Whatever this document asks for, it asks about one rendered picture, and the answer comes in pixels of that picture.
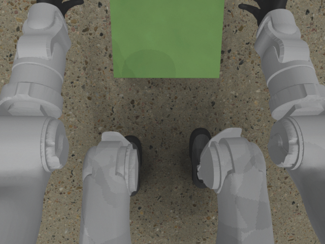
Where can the left robot hand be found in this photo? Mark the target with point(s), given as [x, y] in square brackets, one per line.
[63, 7]

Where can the carton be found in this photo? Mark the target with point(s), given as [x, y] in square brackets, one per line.
[166, 38]

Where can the robot left thigh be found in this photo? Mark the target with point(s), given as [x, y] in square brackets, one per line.
[106, 194]

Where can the robot right forearm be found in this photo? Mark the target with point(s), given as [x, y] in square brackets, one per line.
[289, 73]

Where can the robot right upper arm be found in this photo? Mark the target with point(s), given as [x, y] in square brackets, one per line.
[297, 143]

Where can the robot left upper arm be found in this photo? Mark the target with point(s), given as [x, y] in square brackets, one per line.
[31, 148]

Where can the robot left forearm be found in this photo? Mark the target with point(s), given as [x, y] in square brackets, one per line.
[38, 69]

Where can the robot right foot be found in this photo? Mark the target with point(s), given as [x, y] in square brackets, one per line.
[198, 140]

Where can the right robot hand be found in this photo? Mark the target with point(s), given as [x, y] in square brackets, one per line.
[265, 7]

